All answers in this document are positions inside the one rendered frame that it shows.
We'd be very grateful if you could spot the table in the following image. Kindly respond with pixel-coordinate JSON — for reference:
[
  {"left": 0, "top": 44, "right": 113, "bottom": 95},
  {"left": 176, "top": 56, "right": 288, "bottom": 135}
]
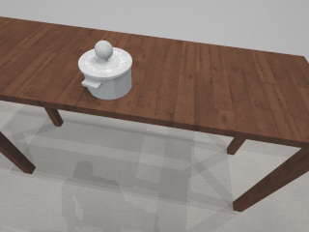
[{"left": 0, "top": 16, "right": 309, "bottom": 212}]

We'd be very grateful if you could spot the pot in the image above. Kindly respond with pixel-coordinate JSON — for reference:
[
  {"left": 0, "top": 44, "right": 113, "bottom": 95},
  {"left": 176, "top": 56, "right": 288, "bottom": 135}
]
[{"left": 81, "top": 69, "right": 132, "bottom": 101}]

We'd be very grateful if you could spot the knob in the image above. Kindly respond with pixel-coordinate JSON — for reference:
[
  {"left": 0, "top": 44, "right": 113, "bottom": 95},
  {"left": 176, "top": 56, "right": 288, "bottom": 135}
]
[{"left": 95, "top": 41, "right": 113, "bottom": 60}]

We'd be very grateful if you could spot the lid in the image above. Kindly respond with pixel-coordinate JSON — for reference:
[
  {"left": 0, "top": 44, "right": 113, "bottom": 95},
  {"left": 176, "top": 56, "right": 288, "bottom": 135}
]
[{"left": 78, "top": 47, "right": 132, "bottom": 80}]

